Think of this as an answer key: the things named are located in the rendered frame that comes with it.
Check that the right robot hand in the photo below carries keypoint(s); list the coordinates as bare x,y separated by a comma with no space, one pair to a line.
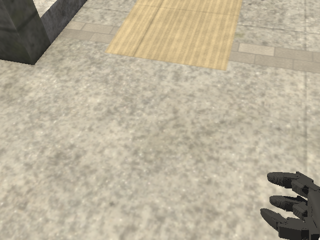
307,227

